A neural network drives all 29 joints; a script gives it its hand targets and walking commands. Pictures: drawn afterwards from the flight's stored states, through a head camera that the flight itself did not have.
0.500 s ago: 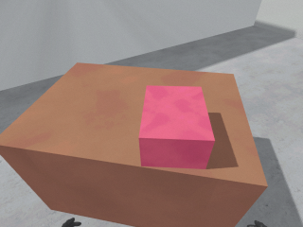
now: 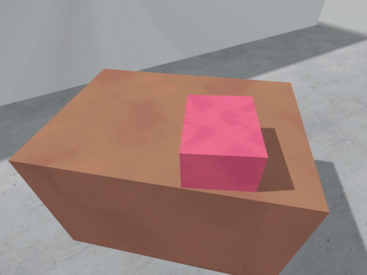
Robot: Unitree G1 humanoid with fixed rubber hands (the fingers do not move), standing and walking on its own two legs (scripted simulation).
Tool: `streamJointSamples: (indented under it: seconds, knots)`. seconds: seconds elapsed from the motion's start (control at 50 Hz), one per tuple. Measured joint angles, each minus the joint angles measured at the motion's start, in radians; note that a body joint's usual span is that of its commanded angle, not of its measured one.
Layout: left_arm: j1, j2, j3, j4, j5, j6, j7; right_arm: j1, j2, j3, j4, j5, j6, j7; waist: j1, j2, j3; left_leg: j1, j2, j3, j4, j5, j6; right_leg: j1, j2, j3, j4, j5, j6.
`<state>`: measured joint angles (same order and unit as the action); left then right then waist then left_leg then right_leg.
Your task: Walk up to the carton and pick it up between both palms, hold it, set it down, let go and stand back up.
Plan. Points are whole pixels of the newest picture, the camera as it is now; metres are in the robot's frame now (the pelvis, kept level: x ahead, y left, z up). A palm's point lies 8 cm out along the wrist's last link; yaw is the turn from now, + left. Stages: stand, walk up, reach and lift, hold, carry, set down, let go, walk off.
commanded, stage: stand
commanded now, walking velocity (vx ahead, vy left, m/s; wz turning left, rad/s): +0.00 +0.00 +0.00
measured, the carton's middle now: (218, 139) +0.57 -0.08 -0.03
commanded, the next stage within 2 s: none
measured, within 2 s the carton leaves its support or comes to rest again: neither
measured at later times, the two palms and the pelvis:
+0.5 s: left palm out of the picture +0.04 +0.31 -0.11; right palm out of the picture +0.07 -0.28 -0.11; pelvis -0.01 +0.01 +0.00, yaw +0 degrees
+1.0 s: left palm out of the picture +0.07 +0.30 -0.11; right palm out of the picture +0.08 -0.29 -0.11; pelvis +0.00 +0.01 +0.00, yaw +0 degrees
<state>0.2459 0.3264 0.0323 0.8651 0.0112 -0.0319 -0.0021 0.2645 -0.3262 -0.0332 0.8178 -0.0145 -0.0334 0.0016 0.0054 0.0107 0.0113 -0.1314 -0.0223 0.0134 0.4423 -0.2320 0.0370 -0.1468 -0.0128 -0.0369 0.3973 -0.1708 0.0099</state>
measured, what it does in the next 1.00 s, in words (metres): stands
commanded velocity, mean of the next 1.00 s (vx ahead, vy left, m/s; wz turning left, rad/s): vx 0.00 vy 0.00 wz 0.00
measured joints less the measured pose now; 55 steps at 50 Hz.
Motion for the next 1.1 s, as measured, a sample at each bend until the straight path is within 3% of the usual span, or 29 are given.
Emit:
streamJointSamples:
  seconds: [0.36, 1.1]
  knots:
    - [0.006, 0.019, -0.009, 0.079, -0.002, -0.001, 0.002, -0.019, -0.017, 0.002, 0.06, 0.009, 0.003, 0.005, 0.005, 0.003, -0.003, -0.03, -0.023, 0.007, -0.013, 0.03, 0.017, -0.038, -0.021, 0.017, 0.005, 0.022, 0.018]
    - [-0.07, 0.014, -0.02, 0.154, -0.014, 0.005, 0.022, -0.068, -0.018, 0.022, 0.159, 0.019, 0.003, -0.012, -0.007, 0.003, 0.026, 0.016, -0.021, -0.007, -0.068, 0.029, 0.008, 0.005, -0.015, 0.016, -0.039, 0.012, 0.013]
